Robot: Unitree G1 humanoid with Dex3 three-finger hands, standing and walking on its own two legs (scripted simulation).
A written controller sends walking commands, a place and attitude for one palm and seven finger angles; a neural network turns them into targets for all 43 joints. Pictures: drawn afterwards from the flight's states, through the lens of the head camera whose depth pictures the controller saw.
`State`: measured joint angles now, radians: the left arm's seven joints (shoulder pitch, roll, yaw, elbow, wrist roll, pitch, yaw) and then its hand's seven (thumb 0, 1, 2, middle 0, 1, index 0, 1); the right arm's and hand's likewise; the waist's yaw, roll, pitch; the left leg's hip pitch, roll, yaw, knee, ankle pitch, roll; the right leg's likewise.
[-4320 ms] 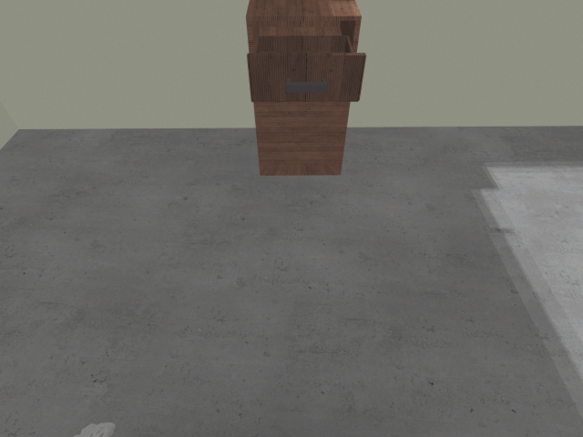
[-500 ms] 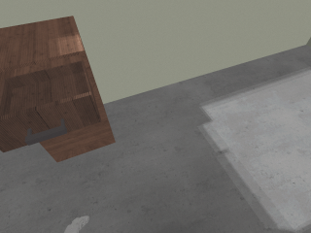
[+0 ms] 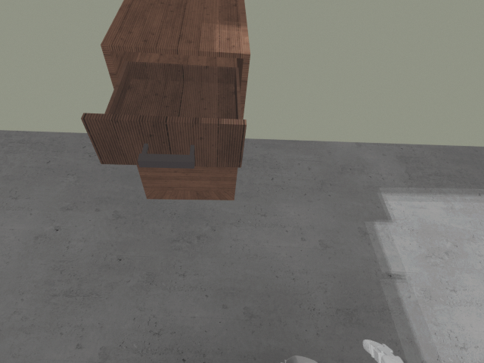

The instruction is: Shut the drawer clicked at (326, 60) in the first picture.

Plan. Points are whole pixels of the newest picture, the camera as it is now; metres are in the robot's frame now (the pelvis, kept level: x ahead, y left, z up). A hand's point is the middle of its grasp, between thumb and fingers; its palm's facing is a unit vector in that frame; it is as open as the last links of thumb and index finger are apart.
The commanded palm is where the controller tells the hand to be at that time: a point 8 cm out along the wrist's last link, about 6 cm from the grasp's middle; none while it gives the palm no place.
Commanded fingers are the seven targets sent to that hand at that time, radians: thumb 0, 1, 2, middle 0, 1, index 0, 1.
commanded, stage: turn to face it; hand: left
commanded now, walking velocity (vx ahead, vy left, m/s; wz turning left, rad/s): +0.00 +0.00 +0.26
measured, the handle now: (168, 154) +0.57 +0.24 -0.08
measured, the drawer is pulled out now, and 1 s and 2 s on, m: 0.30 0.30 0.30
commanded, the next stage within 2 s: take the last steps up to it in 0.06 s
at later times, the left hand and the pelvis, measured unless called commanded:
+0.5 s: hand out of the picture -0.01 +0.14 -0.15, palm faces +0.18 -0.96 -0.20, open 7.4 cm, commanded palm none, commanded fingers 0.00 0.90 0.90 -0.20 -0.30 -0.20 -0.30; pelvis +0.01 -0.03 +0.01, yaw +7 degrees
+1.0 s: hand (119, 355) +0.14 +0.23 -0.17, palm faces +0.15 -0.97 -0.19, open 7.4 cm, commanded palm none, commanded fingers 0.00 0.90 0.90 -0.20 -0.30 -0.20 -0.30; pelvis +0.13 +0.04 +0.01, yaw +4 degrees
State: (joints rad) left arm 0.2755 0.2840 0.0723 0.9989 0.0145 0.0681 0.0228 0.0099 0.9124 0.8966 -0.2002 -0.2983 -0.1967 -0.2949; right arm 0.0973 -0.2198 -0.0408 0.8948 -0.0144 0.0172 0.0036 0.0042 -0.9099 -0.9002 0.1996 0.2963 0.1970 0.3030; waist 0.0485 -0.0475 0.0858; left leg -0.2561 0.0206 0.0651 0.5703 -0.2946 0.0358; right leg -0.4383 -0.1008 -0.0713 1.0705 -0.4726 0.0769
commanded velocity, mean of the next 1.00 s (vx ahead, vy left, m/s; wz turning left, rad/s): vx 0.25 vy -0.03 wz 0.04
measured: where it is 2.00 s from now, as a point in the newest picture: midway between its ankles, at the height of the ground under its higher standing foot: (231, 335)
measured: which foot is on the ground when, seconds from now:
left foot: down 0.00-0.30, up 0.32-0.72, down 0.74-1.00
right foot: up 0.00-0.28, down 0.30-0.74, up 0.76-1.00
